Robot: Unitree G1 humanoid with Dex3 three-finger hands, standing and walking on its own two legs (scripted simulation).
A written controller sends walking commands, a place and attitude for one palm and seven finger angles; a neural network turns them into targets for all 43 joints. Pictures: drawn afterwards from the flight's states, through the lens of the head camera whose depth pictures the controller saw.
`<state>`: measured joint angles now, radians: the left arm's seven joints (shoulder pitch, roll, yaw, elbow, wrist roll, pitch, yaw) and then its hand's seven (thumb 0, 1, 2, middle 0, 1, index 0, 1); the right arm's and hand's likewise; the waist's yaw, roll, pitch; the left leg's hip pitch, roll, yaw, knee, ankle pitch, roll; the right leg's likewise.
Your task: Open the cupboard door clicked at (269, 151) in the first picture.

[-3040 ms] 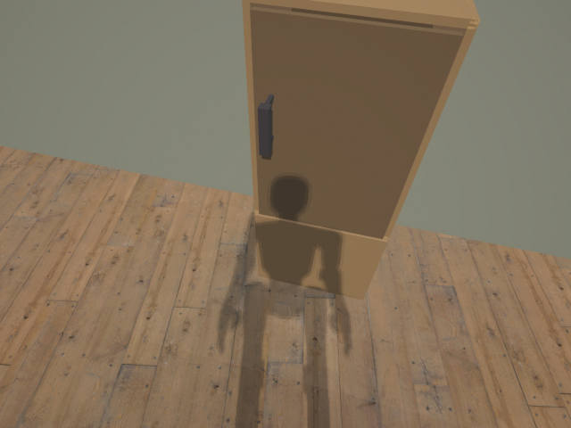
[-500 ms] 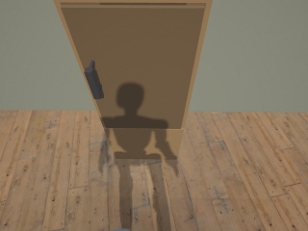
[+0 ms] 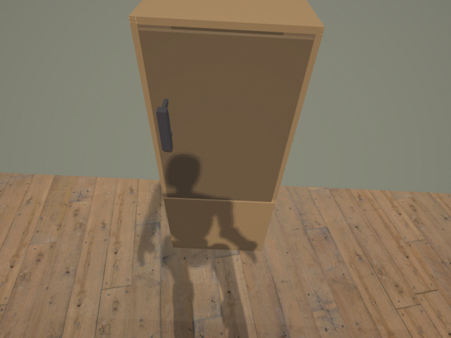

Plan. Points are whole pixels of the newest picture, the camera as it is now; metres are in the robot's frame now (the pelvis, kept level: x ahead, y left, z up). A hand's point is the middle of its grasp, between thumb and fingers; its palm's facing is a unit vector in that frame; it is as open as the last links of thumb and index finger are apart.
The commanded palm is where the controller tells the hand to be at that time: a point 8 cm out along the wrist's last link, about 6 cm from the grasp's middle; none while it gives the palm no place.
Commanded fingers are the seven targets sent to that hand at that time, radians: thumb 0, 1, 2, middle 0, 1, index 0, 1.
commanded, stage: come to a stop and stand still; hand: left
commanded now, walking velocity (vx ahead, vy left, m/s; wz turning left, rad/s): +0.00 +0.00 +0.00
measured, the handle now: (166, 124) +0.63 +0.20 +0.02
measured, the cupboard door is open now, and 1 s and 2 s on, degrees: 0 0 0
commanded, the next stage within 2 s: look again from close up in 1.56 s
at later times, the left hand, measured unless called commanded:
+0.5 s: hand out of the picture -0.11 +0.22 -0.16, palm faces +0.03 -0.97 -0.24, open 7.4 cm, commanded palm none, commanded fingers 0.00 0.90 0.90 -0.20 -0.30 -0.20 -0.30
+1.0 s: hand out of the picture -0.13 +0.23 -0.18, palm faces +0.10 -0.97 -0.21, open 7.4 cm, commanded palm none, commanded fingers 0.00 0.90 0.90 -0.20 -0.30 -0.20 -0.30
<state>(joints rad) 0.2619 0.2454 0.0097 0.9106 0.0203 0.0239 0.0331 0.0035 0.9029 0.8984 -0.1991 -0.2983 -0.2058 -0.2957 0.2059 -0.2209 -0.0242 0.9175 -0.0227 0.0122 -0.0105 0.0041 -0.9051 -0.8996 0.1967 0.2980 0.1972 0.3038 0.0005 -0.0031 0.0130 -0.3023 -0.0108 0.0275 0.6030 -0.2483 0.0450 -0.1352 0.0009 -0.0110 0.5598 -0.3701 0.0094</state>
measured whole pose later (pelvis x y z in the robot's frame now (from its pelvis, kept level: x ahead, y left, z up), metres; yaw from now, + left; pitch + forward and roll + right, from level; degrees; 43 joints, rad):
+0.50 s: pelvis -0.06 +0.02 +0.01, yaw +1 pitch -3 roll -1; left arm 0.42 0.24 0.01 1.08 0.03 0.02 0.02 0.00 0.90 0.90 -0.20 -0.30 -0.20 -0.30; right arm 0.26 -0.25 -0.03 1.05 -0.02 0.03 0.00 0.00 -0.90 -0.90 0.20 0.30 0.20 0.30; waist 0.01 0.00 0.01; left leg -0.32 -0.04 0.03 0.44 -0.13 0.06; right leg -0.18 -0.02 0.00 0.47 -0.27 0.01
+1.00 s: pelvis -0.11 +0.04 +0.00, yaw +2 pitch -4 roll -2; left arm 0.37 0.20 0.05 1.03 0.04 0.05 0.03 0.00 0.90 0.90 -0.20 -0.30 -0.21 -0.30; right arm 0.26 -0.21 -0.08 1.06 -0.02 0.08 0.00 0.00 -0.90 -0.90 0.20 0.30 0.20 0.30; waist 0.01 0.00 -0.01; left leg -0.48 -0.07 0.00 0.82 -0.36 0.01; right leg -0.27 -0.03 0.00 0.53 -0.27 0.00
